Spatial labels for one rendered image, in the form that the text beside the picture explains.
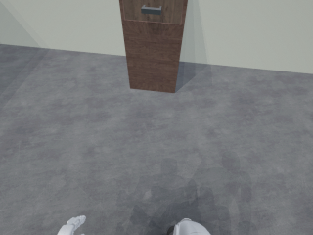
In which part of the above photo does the handle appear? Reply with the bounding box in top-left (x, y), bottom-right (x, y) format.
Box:
top-left (141, 5), bottom-right (162, 15)

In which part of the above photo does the left robot hand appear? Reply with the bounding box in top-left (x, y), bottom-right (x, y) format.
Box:
top-left (57, 215), bottom-right (86, 235)

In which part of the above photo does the cabinet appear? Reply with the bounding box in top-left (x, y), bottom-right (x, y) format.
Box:
top-left (119, 0), bottom-right (188, 93)

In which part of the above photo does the drawer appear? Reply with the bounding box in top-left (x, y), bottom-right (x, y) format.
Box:
top-left (123, 0), bottom-right (184, 24)

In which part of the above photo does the robot right thigh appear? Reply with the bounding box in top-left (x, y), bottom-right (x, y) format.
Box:
top-left (173, 220), bottom-right (210, 235)

